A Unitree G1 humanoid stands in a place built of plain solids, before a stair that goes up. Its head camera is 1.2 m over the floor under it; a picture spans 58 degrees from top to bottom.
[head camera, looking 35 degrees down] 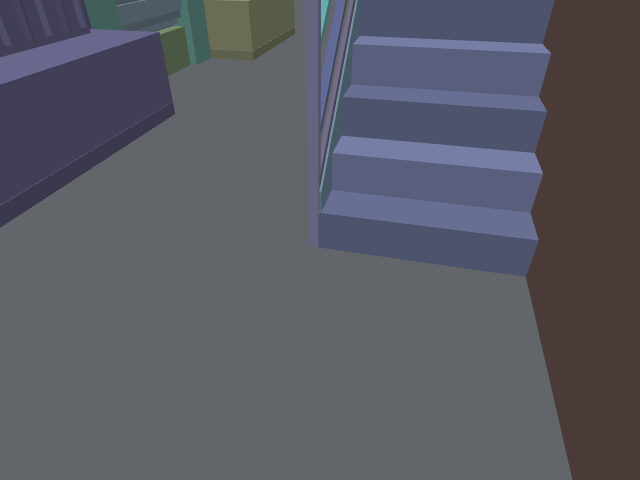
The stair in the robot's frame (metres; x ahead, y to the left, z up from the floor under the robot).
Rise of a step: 0.19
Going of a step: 0.22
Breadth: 0.92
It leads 14 degrees to the right of straight ahead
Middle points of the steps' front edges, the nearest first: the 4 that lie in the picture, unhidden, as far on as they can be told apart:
1.54 -0.44 0.19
1.76 -0.49 0.38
1.97 -0.54 0.58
2.19 -0.60 0.77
